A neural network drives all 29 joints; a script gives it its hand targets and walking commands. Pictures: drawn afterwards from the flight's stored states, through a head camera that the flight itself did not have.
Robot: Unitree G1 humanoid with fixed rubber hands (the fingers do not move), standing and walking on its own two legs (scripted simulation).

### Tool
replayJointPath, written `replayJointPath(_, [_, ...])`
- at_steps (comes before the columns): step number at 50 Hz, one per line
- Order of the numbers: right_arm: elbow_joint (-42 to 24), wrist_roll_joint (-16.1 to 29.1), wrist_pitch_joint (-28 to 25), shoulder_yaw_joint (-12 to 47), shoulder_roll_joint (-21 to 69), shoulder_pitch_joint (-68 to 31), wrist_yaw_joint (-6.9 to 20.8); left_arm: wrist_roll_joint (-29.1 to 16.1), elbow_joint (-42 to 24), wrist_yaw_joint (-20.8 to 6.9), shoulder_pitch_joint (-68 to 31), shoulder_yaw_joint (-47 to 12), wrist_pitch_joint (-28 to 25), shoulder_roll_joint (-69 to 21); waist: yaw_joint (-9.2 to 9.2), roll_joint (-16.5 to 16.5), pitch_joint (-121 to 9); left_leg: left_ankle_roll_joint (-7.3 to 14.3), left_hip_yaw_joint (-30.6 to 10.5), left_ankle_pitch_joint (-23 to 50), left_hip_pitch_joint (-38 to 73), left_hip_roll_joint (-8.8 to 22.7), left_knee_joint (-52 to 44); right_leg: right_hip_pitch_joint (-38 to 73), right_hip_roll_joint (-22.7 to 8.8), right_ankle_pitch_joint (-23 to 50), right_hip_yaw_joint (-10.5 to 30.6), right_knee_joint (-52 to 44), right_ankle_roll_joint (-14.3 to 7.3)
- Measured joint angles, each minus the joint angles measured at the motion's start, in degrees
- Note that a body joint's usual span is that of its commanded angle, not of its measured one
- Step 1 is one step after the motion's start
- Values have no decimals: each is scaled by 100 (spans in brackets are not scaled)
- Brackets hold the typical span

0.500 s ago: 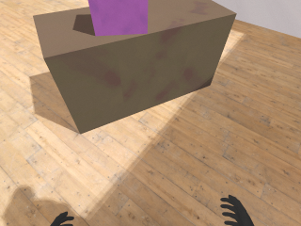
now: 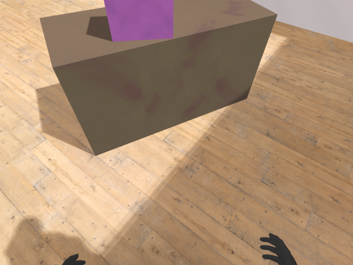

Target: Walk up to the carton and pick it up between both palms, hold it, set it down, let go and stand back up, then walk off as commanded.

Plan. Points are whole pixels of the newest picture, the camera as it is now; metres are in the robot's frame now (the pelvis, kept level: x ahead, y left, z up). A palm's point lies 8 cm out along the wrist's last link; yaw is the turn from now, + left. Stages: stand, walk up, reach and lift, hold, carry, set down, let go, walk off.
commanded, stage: stand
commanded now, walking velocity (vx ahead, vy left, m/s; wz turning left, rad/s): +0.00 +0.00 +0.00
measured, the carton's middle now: (139, 6) +1.23 +0.16 +0.05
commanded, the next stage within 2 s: none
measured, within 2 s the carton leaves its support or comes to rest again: neither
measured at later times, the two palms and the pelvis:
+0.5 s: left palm out of the picture +0.09 +0.26 -0.11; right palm out of the picture +0.11 -0.25 -0.09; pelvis -0.01 +0.00 +0.01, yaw +0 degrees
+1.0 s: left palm out of the picture +0.07 +0.26 -0.11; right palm out of the picture +0.10 -0.26 -0.09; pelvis -0.02 +0.00 +0.01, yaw +0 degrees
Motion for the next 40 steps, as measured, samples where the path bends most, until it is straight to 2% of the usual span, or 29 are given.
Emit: replayJointPath(40, [629,0,-56,16,-4,0,0,0,658,-27,-107,0,-63,12,0,8,-343,-24,0,536,29,0,-709,8,0,514,0,-666,0])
